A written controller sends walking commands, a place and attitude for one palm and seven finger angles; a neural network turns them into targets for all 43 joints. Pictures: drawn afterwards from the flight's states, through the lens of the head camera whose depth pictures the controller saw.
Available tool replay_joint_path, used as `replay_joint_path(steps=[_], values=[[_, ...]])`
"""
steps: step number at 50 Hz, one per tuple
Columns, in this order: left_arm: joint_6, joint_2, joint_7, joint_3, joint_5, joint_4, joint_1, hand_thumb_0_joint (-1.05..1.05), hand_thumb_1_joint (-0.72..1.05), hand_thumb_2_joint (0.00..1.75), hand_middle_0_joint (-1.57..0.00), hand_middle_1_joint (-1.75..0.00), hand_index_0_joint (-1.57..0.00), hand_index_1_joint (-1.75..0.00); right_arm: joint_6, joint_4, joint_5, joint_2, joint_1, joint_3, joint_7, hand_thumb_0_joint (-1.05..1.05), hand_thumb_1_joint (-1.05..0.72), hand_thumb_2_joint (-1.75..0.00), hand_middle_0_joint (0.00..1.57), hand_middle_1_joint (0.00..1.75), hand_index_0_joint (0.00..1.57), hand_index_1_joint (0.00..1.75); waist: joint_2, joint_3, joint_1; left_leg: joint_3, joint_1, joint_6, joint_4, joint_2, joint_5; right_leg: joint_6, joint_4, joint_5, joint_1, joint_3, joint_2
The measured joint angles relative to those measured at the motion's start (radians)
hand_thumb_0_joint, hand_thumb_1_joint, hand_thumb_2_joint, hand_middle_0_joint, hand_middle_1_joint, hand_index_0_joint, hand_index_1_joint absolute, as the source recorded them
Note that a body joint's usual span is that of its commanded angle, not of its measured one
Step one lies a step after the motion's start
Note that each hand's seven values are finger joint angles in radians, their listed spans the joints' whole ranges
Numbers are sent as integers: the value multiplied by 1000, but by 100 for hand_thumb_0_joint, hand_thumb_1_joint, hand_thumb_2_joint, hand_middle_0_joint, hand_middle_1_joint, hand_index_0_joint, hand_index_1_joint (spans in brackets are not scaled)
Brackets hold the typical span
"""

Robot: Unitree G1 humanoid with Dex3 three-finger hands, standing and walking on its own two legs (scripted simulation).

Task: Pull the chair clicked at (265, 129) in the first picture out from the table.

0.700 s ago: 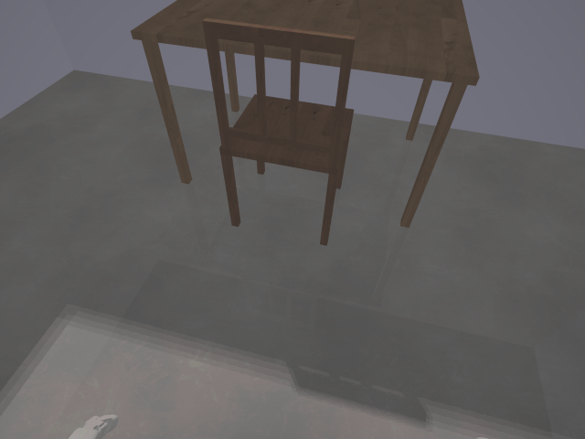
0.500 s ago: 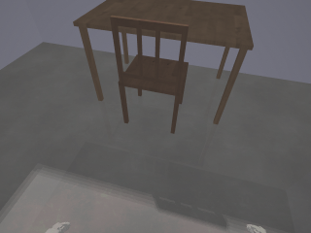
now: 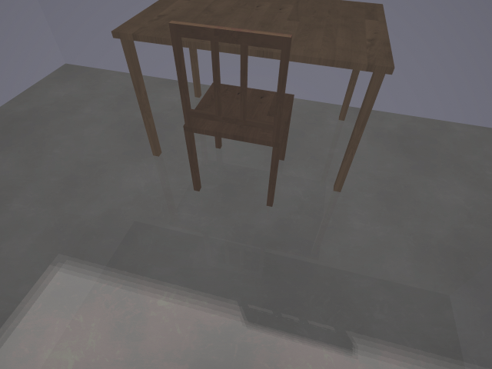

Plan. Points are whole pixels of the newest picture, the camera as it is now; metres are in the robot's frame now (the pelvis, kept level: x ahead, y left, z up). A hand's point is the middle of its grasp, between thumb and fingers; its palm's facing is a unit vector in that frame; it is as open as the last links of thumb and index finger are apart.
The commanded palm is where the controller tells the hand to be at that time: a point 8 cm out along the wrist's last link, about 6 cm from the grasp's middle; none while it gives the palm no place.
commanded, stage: stand and wait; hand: left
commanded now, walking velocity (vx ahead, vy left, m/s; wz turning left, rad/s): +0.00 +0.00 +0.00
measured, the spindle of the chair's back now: (216, 81) +1.12 +0.18 -0.10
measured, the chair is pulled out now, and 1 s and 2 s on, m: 0.00 0.00 0.00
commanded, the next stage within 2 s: look at it before walking up in 0.24 s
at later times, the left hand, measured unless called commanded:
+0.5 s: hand out of the picture +0.07 +0.24 -0.16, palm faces -0.04 -0.94 -0.33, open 7.4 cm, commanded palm none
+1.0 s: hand out of the picture +0.08 +0.25 -0.15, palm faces -0.02 -0.94 -0.34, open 7.4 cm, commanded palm none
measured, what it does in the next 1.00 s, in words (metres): stands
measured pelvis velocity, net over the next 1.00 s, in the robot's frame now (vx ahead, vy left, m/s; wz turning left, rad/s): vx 0.01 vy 0.00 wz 0.00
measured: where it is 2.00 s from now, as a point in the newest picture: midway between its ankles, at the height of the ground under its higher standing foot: outside the picture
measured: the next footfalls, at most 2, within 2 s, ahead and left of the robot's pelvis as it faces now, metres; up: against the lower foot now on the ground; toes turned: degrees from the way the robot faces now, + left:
right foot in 1.98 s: +0.31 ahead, +0.01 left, +0.00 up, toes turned +25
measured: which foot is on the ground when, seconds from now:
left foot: down 0.00-1.00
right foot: down 0.00-1.00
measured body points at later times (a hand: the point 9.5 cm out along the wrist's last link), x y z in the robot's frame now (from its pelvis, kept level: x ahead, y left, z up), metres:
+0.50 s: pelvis +0.00 +0.00 +0.00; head +0.00 +0.00 +0.45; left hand +0.07 +0.29 -0.13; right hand +0.07 -0.30 -0.13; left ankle +0.00 +0.12 -0.74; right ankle +0.00 -0.12 -0.74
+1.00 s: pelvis +0.01 +0.00 +0.00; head +0.01 +0.00 +0.45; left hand +0.08 +0.29 -0.13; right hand +0.09 -0.30 -0.13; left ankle +0.00 +0.12 -0.74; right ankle +0.00 -0.12 -0.74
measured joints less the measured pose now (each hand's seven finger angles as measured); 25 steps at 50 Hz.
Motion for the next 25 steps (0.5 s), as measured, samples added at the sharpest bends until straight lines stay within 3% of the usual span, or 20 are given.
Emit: replay_joint_path(steps=[25], values=[[-8,-6,-1,-1,1,10,-17,1,91,90,-20,-30,-20,-30,-7,15,1,9,-11,1,2,1,-91,-89,20,30,20,30,-5,0,-2,3,-2,-6,-26,7,17,-5,-24,18,-4,3,7]])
